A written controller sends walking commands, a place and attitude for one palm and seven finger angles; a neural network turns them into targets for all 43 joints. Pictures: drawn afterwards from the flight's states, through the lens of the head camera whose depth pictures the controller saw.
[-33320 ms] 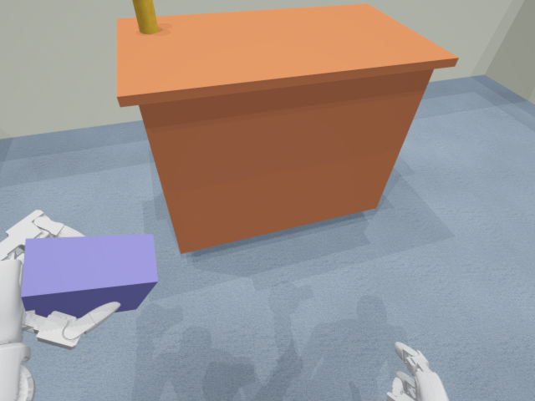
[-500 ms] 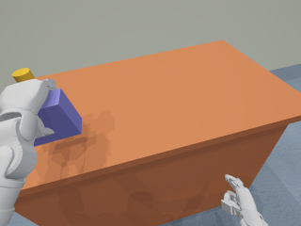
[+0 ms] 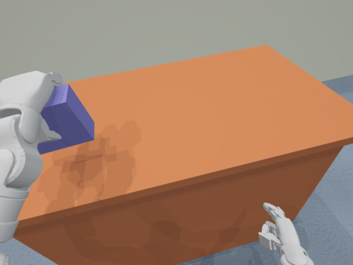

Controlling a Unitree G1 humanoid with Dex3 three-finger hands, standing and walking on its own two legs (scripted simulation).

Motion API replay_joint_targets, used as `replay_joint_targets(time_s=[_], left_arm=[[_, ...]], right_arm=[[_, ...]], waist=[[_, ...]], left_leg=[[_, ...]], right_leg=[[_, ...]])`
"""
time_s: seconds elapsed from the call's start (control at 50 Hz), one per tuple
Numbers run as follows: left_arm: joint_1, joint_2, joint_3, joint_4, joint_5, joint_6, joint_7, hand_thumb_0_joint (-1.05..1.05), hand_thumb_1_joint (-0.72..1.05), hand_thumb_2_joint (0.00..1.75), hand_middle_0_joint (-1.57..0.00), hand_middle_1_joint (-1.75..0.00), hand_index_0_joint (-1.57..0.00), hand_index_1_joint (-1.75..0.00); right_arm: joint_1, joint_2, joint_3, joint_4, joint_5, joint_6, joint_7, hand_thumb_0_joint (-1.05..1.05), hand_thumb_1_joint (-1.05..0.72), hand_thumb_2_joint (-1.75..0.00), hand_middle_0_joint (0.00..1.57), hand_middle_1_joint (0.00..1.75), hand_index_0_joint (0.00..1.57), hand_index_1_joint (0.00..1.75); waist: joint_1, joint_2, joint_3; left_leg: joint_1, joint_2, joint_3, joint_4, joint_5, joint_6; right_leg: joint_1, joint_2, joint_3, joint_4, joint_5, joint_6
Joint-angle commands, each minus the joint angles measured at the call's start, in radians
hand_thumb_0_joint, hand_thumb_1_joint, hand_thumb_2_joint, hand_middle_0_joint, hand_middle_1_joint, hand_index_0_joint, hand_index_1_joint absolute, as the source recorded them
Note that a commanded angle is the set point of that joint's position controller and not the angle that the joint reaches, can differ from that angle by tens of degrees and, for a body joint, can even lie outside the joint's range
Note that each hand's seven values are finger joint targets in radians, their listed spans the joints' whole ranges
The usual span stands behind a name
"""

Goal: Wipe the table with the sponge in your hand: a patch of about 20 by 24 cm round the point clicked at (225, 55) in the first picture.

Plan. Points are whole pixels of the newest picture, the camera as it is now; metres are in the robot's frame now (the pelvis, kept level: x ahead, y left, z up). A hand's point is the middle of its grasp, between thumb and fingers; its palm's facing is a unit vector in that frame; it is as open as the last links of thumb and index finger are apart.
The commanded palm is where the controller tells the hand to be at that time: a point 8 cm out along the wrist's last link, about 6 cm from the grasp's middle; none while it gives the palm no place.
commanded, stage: lift the sponge slowly off the table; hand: left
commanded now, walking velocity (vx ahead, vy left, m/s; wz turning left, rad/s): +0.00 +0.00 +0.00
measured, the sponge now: (56, 127) +0.29 +0.31 +0.20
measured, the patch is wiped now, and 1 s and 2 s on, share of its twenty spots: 1.00 1.00 1.00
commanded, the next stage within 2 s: bring the sponge back beside the body in 0.16 s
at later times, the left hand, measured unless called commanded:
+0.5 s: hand (50, 115) +0.28 +0.29 +0.24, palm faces +0.23 -0.07 -0.97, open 9.9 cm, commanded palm +0.22 +0.30 +0.32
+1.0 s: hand (47, 127) +0.25 +0.27 +0.24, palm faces +0.30 -0.11 -0.95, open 9.9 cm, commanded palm +0.19 +0.28 +0.31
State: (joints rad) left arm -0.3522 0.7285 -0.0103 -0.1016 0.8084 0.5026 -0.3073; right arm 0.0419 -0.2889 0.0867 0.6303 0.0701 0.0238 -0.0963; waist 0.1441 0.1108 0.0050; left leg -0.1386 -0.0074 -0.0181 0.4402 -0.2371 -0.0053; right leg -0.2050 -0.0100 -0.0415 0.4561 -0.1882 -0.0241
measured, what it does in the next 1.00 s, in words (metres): stands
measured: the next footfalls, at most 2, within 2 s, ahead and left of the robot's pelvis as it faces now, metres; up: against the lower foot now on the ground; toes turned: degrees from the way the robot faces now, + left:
none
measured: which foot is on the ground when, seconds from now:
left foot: down 0.00-1.00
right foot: down 0.00-1.00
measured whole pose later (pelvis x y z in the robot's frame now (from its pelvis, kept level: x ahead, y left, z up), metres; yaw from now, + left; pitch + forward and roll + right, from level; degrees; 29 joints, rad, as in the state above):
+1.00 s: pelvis +0.00 +0.00 +0.00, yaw -2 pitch -5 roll +1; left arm -0.10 0.70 0.05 -0.45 0.72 0.60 -0.23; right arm 0.02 -0.27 0.10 0.59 0.07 0.07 -0.07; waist 0.17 0.12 0.00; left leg -0.10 0.01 0.00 0.44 -0.25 -0.01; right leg -0.18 0.01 -0.02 0.46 -0.19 -0.03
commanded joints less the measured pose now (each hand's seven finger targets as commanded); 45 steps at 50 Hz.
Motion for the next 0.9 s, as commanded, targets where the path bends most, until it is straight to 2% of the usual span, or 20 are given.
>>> replay_joint_targets(time_s=[0.0,0.06,0.14,0.16,0.22,0.26,0.28,0.32,0.36,0.44,0.46,0.52,0.56,0.64,0.66,0.72,0.76,0.82,0.86,0.88], left_arm=[[-0.410,0.292,0.182,-0.177,0.046,-0.006,0.053,0.00,0.10,1.30,-1.20,-1.60,-1.20,-1.60],[-0.374,0.315,0.220,-0.233,0.037,0.007,0.051,0.00,0.10,1.30,-1.20,-1.60,-1.20,-1.60],[-0.307,0.301,0.218,-0.204,0.018,0.027,0.046,0.00,0.10,1.30,-1.20,-1.60,-1.20,-1.60],[-0.307,0.325,0.243,-0.245,0.023,0.030,0.048,0.00,0.10,1.30,-1.20,-1.60,-1.20,-1.60],[-0.297,0.297,0.218,-0.232,0.014,0.041,0.047,0.00,0.10,1.30,-1.20,-1.60,-1.20,-1.60],[-0.309,0.288,0.216,-0.303,0.015,0.040,0.047,0.00,0.10,1.30,-1.20,-1.60,-1.20,-1.60],[-0.308,0.299,0.221,-0.334,0.015,0.038,0.054,0.00,0.10,1.30,-1.20,-1.60,-1.20,-1.60],[-0.231,0.288,0.233,-0.356,0.005,0.040,0.056,0.00,0.10,1.30,-1.20,-1.60,-1.20,-1.60],[-0.244,0.281,0.231,-0.389,0.003,0.043,0.059,0.00,0.10,1.30,-1.20,-1.60,-1.20,-1.60],[-0.230,0.295,0.246,-0.371,-0.002,0.045,0.084,0.00,0.10,1.30,-1.20,-1.60,-1.20,-1.60],[-0.245,0.293,0.248,-0.418,0.001,0.048,0.088,0.00,0.10,1.30,-1.20,-1.60,-1.20,-1.60],[-0.178,0.271,0.245,-0.397,-0.013,0.059,0.098,0.00,0.10,1.30,-1.20,-1.60,-1.20,-1.60],[-0.185,0.261,0.242,-0.432,-0.018,0.065,0.097,0.00,0.10,1.30,-1.20,-1.60,-1.20,-1.60],[-0.134,0.247,0.234,-0.431,-0.030,0.070,0.100,0.00,0.10,1.30,-1.20,-1.60,-1.20,-1.60],[-0.146,0.241,0.229,-0.472,-0.028,0.072,0.100,0.00,0.10,1.30,-1.20,-1.60,-1.20,-1.60],[-0.119,0.226,0.216,-0.448,-0.034,0.076,0.108,0.00,0.10,1.30,-1.20,-1.60,-1.20,-1.60],[-0.141,0.242,0.234,-0.501,-0.028,0.074,0.114,0.00,0.10,1.30,-1.20,-1.60,-1.20,-1.60],[-0.092,0.242,0.242,-0.478,-0.033,0.076,0.125,0.00,0.10,1.30,-1.20,-1.60,-1.20,-1.60],[-0.099,0.259,0.261,-0.522,-0.032,0.076,0.130,0.00,0.10,1.30,-1.20,-1.60,-1.20,-1.60],[-0.096,0.266,0.267,-0.518,-0.032,0.075,0.138,0.00,0.10,1.30,-1.20,-1.60,-1.20,-1.60]], right_arm=[[-0.219,-0.091,-0.036,-0.182,-0.008,-0.060,-0.004,0.00,-0.90,-0.90,0.20,0.30,0.20,0.30],[-0.257,-0.090,-0.034,-0.206,-0.001,-0.057,0.003,0.00,-0.90,-0.90,0.20,0.30,0.20,0.30],[-0.214,-0.098,-0.038,-0.197,-0.007,-0.032,0.008,0.00,-0.90,-0.90,0.20,0.30,0.20,0.30],[-0.255,-0.096,-0.034,-0.216,0.002,-0.037,0.010,0.00,-0.90,-0.90,0.20,0.30,0.20,0.30],[-0.217,-0.097,-0.033,-0.205,-0.003,-0.022,0.010,0.00,-0.90,-0.90,0.20,0.30,0.20,0.30],[-0.266,-0.086,-0.028,-0.229,0.008,-0.033,0.011,0.00,-0.90,-0.90,0.20,0.30,0.20,0.30],[-0.225,-0.091,-0.031,-0.219,-0.005,-0.032,0.013,0.00,-0.90,-0.90,0.20,0.30,0.20,0.30],[-0.226,-0.086,-0.035,-0.219,-0.008,-0.030,0.015,0.00,-0.90,-0.90,0.20,0.30,0.20,0.30],[-0.276,-0.079,-0.026,-0.236,0.006,-0.036,0.016,0.00,-0.90,-0.90,0.20,0.30,0.20,0.30],[-0.231,-0.087,-0.034,-0.210,-0.007,-0.026,0.011,0.00,-0.90,-0.90,0.20,0.30,0.20,0.30],[-0.286,-0.081,-0.027,-0.233,0.005,-0.036,0.012,0.00,-0.90,-0.90,0.20,0.30,0.20,0.30],[-0.239,-0.081,-0.032,-0.214,-0.006,-0.022,0.015,0.00,-0.90,-0.90,0.20,0.30,0.20,0.30],[-0.297,-0.074,-0.023,-0.235,0.008,-0.028,0.016,0.00,-0.90,-0.90,0.20,0.30,0.20,0.30],[-0.257,-0.079,-0.027,-0.221,-0.002,-0.013,0.016,0.00,-0.90,-0.90,0.20,0.30,0.20,0.30],[-0.311,-0.070,-0.018,-0.247,0.011,-0.024,0.017,0.00,-0.90,-0.90,0.20,0.30,0.20,0.30],[-0.263,-0.076,-0.023,-0.227,0.000,-0.013,0.014,0.00,-0.90,-0.90,0.20,0.30,0.20,0.30],[-0.312,-0.067,-0.017,-0.248,0.009,-0.027,0.012,0.00,-0.90,-0.90,0.20,0.30,0.20,0.30],[-0.263,-0.074,-0.024,-0.229,-0.007,-0.019,0.012,0.00,-0.90,-0.90,0.20,0.30,0.20,0.30],[-0.312,-0.069,-0.020,-0.248,0.007,-0.026,0.014,0.00,-0.90,-0.90,0.20,0.30,0.20,0.30],[-0.268,-0.075,-0.024,-0.236,-0.008,-0.022,0.014,0.00,-0.90,-0.90,0.20,0.30,0.20,0.30]], waist=[[0.006,-0.033,-0.265],[0.018,-0.011,-0.282],[0.021,-0.070,-0.257],[0.024,-0.036,-0.284],[0.013,-0.064,-0.238],[0.015,-0.017,-0.264],[0.023,-0.001,-0.305],[0.027,-0.036,-0.284],[0.020,-0.012,-0.258],[0.027,-0.036,-0.249],[0.026,0.004,-0.264],[0.028,-0.048,-0.241],[0.024,-0.009,-0.233],[0.025,-0.049,-0.221],[0.023,0.004,-0.224],[0.021,-0.036,-0.200],[0.022,-0.007,-0.212],[0.028,-0.047,-0.202],[0.030,-0.005,-0.219],[0.035,-0.013,-0.242]], left_leg=[[-0.027,-0.018,-0.028,-0.080,0.177,0.027],[-0.026,-0.018,-0.035,-0.067,0.211,0.028],[-0.038,-0.016,-0.016,-0.065,0.217,0.028],[-0.029,-0.016,-0.029,-0.060,0.235,0.027],[-0.037,-0.015,-0.015,-0.065,0.228,0.028],[-0.017,-0.015,-0.028,-0.061,0.233,0.029],[-0.016,-0.019,-0.022,-0.062,0.260,0.030],[-0.011,-0.019,-0.016,-0.054,0.270,0.030],[-0.009,-0.014,-0.031,-0.057,0.250,0.029],[-0.008,-0.015,-0.016,-0.065,0.234,0.027],[0.003,-0.016,-0.033,-0.061,0.236,0.026],[-0.004,-0.015,-0.016,-0.064,0.258,0.025],[0.001,-0.013,-0.031,-0.066,0.231,0.025],[-0.002,-0.012,-0.012,-0.071,0.224,0.026],[0.004,-0.010,-0.028,-0.073,0.209,0.026],[-0.001,-0.010,-0.014,-0.081,0.192,0.026],[0.005,-0.010,-0.029,-0.078,0.175,0.026],[-0.003,-0.013,-0.010,-0.070,0.190,0.027],[0.004,-0.013,-0.028,-0.072,0.181,0.025],[-0.003,-0.016,-0.017,-0.065,0.205,0.027]], right_leg=[[0.161,-0.004,0.076,-0.060,0.043,-0.052],[0.174,0.005,0.123,-0.051,0.084,-0.063],[0.168,-0.003,0.075,-0.049,0.109,-0.045],[0.178,0.008,0.123,-0.044,0.117,-0.058],[0.156,0.000,0.070,-0.050,0.111,-0.043],[0.158,0.011,0.113,-0.051,0.109,-0.055],[0.190,-0.004,0.075,-0.032,0.134,-0.051],[0.181,0.002,0.070,-0.034,0.156,-0.048],[0.157,0.015,0.122,-0.049,0.123,-0.058],[0.159,0.006,0.080,-0.052,0.106,-0.048],[0.160,0.018,0.138,-0.055,0.100,-0.063],[0.169,0.009,0.081,-0.052,0.131,-0.048],[0.151,0.021,0.139,-0.065,0.096,-0.059],[0.154,0.011,0.077,-0.063,0.097,-0.041],[0.145,0.022,0.132,-0.069,0.071,-0.054],[0.140,0.014,0.080,-0.072,0.054,-0.041],[0.134,0.026,0.138,-0.077,0.023,-0.054],[0.145,0.013,0.097,-0.073,0.047,-0.042],[0.145,0.027,0.156,-0.074,0.028,-0.056],[0.171,0.011,0.115,-0.058,0.053,-0.049]])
